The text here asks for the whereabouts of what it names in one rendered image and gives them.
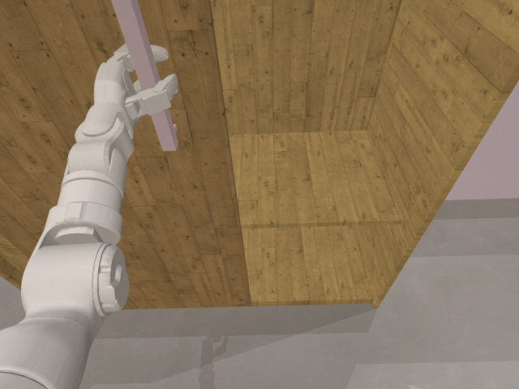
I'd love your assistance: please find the robot left hand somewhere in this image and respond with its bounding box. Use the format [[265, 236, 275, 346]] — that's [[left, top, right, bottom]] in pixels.
[[94, 44, 178, 127]]

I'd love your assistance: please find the handle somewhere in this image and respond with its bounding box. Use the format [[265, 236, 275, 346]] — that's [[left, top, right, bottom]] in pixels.
[[111, 0, 178, 151]]

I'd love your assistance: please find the left robot upper arm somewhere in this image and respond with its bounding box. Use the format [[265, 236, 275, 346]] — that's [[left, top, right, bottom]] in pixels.
[[0, 242, 130, 389]]

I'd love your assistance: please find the robot left forearm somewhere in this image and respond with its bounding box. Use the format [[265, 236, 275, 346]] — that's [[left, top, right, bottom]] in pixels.
[[21, 103, 134, 313]]

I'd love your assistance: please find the wardrobe door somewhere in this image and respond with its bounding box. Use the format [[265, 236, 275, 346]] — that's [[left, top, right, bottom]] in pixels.
[[0, 0, 251, 310], [0, 234, 29, 273]]

